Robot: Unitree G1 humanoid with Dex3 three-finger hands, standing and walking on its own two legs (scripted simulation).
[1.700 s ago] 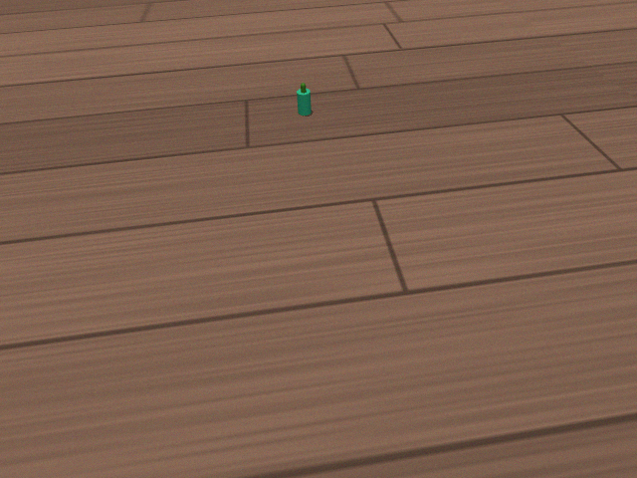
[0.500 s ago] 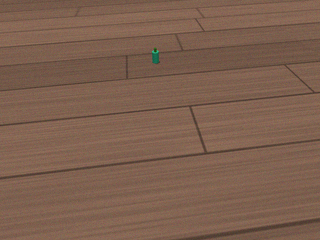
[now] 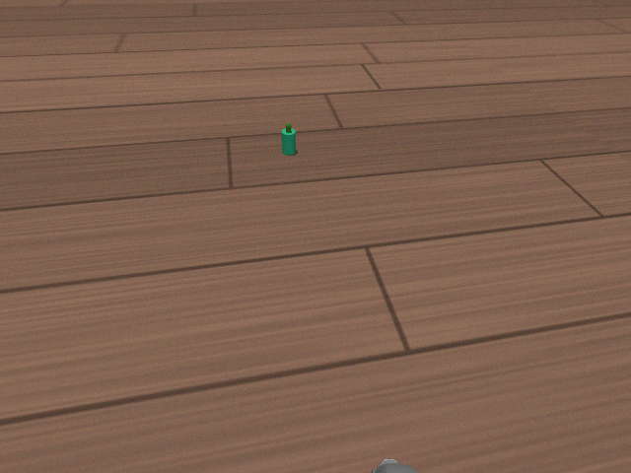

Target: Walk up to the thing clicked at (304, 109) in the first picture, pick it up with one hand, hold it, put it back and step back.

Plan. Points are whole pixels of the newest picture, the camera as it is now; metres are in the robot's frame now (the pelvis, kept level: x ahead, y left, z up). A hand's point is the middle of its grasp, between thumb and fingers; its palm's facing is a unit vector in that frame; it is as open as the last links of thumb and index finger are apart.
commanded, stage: walk up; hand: left
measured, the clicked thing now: (288, 137) +2.05 +0.11 -0.69
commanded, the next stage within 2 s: none
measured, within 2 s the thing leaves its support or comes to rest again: neither
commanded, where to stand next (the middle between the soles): +1.70 -0.09 m, yaw +0 degrees
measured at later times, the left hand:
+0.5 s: hand (214, 321) +0.43 +0.19 -0.13, palm faces -0.03 -0.94 -0.34, open 7.4 cm
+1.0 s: hand (220, 212) +0.75 +0.23 -0.14, palm faces -0.10 -0.94 -0.32, open 7.4 cm
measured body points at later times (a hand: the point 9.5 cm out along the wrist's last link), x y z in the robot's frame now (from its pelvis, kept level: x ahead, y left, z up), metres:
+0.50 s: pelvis +0.33 -0.06 +0.00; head +0.35 -0.08 +0.44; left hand +0.43 +0.24 -0.11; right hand +0.41 -0.39 -0.12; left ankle +0.35 +0.10 -0.67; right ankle +0.32 -0.17 -0.74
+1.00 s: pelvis +0.64 -0.03 +0.00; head +0.66 -0.01 +0.45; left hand +0.75 +0.28 -0.12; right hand +0.65 -0.35 -0.11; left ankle +0.60 +0.07 -0.74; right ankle +0.74 -0.20 -0.68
